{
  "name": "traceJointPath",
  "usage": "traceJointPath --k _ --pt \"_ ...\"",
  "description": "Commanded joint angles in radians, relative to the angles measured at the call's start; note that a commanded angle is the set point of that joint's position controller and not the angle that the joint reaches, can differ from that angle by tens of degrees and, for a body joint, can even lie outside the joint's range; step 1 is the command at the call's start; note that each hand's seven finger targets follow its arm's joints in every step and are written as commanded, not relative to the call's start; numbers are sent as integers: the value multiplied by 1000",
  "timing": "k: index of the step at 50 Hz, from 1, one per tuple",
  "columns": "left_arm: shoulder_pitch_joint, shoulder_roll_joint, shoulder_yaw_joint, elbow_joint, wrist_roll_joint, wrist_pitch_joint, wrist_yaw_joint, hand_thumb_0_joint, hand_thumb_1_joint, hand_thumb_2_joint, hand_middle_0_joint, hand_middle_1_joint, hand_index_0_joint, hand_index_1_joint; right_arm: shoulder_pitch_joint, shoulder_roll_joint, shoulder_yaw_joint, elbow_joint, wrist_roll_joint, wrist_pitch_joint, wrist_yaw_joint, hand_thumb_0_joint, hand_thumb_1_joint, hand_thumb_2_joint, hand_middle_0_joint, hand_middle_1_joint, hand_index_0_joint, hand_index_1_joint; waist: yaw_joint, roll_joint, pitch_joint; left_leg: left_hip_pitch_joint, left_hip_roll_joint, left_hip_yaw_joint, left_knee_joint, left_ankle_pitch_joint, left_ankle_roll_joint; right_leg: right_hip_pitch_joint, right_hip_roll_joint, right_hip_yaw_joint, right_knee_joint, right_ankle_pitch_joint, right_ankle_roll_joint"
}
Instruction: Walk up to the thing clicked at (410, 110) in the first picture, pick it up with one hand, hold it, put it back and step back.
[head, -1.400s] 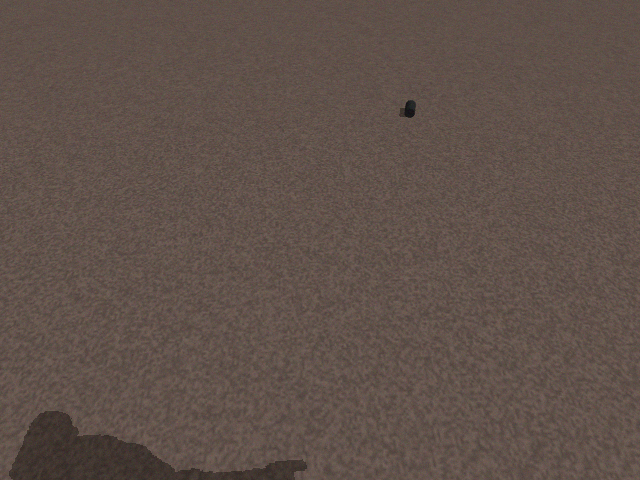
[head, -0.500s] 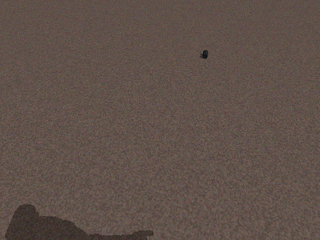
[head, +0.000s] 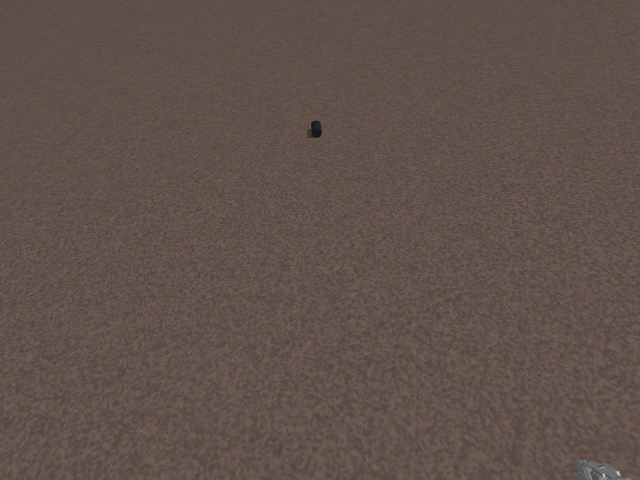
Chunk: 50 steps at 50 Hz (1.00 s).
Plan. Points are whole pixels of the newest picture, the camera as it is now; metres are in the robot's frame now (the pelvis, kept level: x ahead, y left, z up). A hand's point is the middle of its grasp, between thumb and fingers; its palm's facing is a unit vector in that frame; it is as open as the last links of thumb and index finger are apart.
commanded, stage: walk up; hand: left
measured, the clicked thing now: (316, 129) +2.14 +0.08 -0.74
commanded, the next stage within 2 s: none
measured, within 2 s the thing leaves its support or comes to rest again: neither
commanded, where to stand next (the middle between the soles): +1.83 +0.45 m, yaw -86 degrees
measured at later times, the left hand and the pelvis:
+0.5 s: hand (169, 368) +0.36 +0.29 -0.15, palm faces -0.31 -0.85 -0.42, open 7.4 cm; pelvis +0.30 +0.02 -0.02, yaw -19 degrees
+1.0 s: hand (256, 159) +0.94 +0.19 -0.13, palm faces -0.54 -0.67 -0.51, open 7.4 cm; pelvis +0.65 +0.04 -0.03, yaw -36 degrees
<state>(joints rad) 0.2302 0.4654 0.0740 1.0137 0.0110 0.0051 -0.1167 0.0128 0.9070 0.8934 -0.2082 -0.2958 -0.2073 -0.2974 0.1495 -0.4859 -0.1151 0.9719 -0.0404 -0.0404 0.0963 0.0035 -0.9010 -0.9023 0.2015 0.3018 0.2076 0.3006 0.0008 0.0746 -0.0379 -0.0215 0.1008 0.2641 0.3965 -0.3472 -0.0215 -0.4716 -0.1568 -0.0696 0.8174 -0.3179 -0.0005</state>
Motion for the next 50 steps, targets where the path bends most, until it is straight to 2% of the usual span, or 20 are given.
traceJointPath --k 1,3,5,6,7,10,15,22,25,26,27,28,29,33,39,44,47,48,49,50 --pt "-43 187 51 -83 -2 -41 0 0 900 900 -200 -300 -200 -300 -231 -238 -51 -166 -1 -33 6 0 -900 -900 200 300 200 300 52 6 78 -243 178 -79 -74 -347 156 160 14 -112 -72 65 4" --pt "165 235 68 -10 -5 -56 22 0 900 900 -200 -300 -200 -300 -274 -194 -34 -185 -10 -23 9 0 -900 -900 200 300 200 300 148 -203 69 -480 73 15 299 -369 112 402 61 -70 -162 -3 -42" --pt "301 335 96 8 -5 -64 70 0 900 900 -200 -300 -200 -300 -304 -89 25 -248 5 -25 31 0 -900 -900 200 300 200 300 209 -486 162 -904 -86 -128 882 -326 15 437 -118 571 -532 -684 -172" --pt "227 362 93 -25 -7 -70 82 0 900 900 -200 -300 -200 -300 -330 -149 14 -274 16 -37 41 0 -900 -900 200 300 200 300 161 -390 162 -914 -81 -307 878 -250 3 424 -242 922 -745 -729 -249" --pt "137 391 89 -58 -13 -79 99 0 900 900 -200 -300 -200 -300 -327 -183 10 -272 18 -50 41 0 -900 -900 200 300 200 300 114 -309 145 -937 -14 -359 842 -225 3 473 -302 961 -796 -705 -291" --pt "51 336 69 -97 -24 -97 128 0 900 900 -200 -300 -200 -300 -254 -205 11 -220 31 -46 40 0 -900 -900 200 300 200 300 37 -211 44 -799 39 -381 744 -70 20 479 -201 605 -636 -305 -196" --pt "2 296 55 -131 -30 -143 131 0 900 900 -200 -300 -200 -300 -221 -198 0 -235 3 -2 71 0 -900 -900 200 300 200 300 -13 -145 135 -637 -4 -309 526 164 -4 226 -57 333 -687 -189 -152" --pt "82 295 60 -136 -18 -149 139 0 900 900 -200 -300 -200 -300 -259 -125 2 -305 1 5 83 0 -900 -900 200 300 200 300 -7 -140 73 -430 -25 -271 256 279 -19 269 -13 177 -582 243 -142" --pt "11 295 57 -168 -9 -131 149 0 900 900 -200 -300 -200 -300 61 -171 -50 -228 -1 10 63 0 -900 -900 200 300 200 300 -166 -134 -79 -31 -50 -255 183 220 22 207 -35 161 -214 442 -109" --pt "38 248 42 -180 11 -127 148 0 900 900 -200 -300 -200 -300 288 -242 -87 -171 1 11 37 0 -900 -900 200 300 200 300 -264 9 -212 253 -32 -329 157 125 61 55 17 136 137 362 -60" --pt "102 122 -3 -183 8 -127 152 0 900 900 -200 -300 -200 -300 375 -305 -112 -165 -7 7 10 0 -900 -900 200 300 200 300 -280 268 -269 431 157 -586 108 -171 32 -197 131 130 404 -241 -41" --pt "216 114 -13 -175 -31 -122 161 0 900 900 -200 -300 -200 -300 216 -355 -118 -217 12 -7 -5 0 -900 -900 200 300 200 300 -159 349 -230 371 292 -952 -161 -386 50 -323 232 115 552 -283 -77" --pt "274 148 -11 -140 -32 -115 171 0 900 900 -200 -300 -200 -300 48 -383 -126 -244 42 -6 -13 0 -900 -900 200 300 200 300 -71 331 -222 226 312 -1050 -266 -501 88 -280 134 210 626 -162 -117" --pt "153 266 43 -89 -53 -81 141 0 900 900 -200 -300 -200 -300 -75 -174 -68 -282 12 -11 -15 0 -900 -900 200 300 200 300 -39 133 -29 -126 128 -431 -161 -105 -12 -144 30 148 364 97 -48" --pt "8 192 28 -155 -34 -58 112 0 900 900 -200 -300 -200 -300 26 -135 -56 -280 6 -15 -2 0 -900 -900 200 300 200 300 -76 25 97 -101 120 -274 -230 49 55 -197 52 53 119 153 -3" --pt "-76 169 30 -190 -44 -47 106 0 900 900 -200 -300 -200 -300 34 -126 -57 -328 -13 6 7 0 -900 -900 200 300 200 300 -88 -28 165 -222 66 -136 -229 208 -15 6 78 -108 -99 266 -18" --pt "221 214 61 -133 -44 -44 134 0 900 900 -200 -300 -200 -300 -24 -153 -75 -381 -15 5 -19 0 -900 -900 200 300 200 300 82 -46 -29 -305 16 -68 222 899 -118 466 150 -164 -208 192 -67" --pt "418 243 84 -77 -41 -39 157 0 900 900 -200 -300 -200 -300 -41 -166 -80 -398 -19 8 -30 0 -900 -900 200 300 200 300 176 -101 -135 -394 -44 -33 486 933 -172 715 167 -189 -281 211 -85" --pt "515 267 105 -52 -32 -37 186 0 900 900 -200 -300 -200 -300 4 -122 -58 -388 -18 13 -37 0 -900 -900 200 300 200 300 226 -307 -143 -617 -107 -134 820 219 -141 858 26 29 -301 244 -138" --pt "458 300 126 -94 -21 -36 211 0 900 900 -200 -300 -200 -300 57 -99 -40 -401 -20 22 -39 0 -900 -900 200 300 200 300 179 -339 -166 -865 -135 -259 1063 -302 -145 918 -210 395 -250 26 -276"
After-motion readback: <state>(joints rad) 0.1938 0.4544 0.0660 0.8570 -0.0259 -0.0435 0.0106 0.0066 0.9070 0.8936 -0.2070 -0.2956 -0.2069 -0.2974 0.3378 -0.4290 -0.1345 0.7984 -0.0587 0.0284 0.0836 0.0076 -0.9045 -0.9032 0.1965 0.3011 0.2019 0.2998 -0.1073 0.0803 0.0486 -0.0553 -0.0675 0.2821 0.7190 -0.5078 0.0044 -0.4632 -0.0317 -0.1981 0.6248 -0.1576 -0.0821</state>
